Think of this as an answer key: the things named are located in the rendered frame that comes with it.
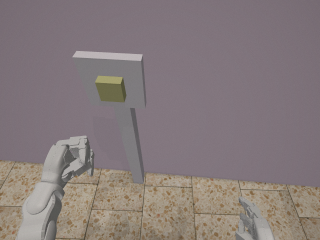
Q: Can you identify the panel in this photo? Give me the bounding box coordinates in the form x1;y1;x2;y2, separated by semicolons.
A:
72;51;147;184

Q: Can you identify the left robot hand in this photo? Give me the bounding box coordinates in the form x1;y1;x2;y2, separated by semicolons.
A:
41;135;95;189

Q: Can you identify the right robot hand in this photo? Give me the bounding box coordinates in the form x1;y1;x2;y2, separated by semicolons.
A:
235;196;275;240

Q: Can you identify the button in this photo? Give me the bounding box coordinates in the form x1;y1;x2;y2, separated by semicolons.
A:
95;75;127;103

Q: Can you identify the robot left forearm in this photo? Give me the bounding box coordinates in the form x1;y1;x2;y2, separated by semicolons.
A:
15;181;65;240

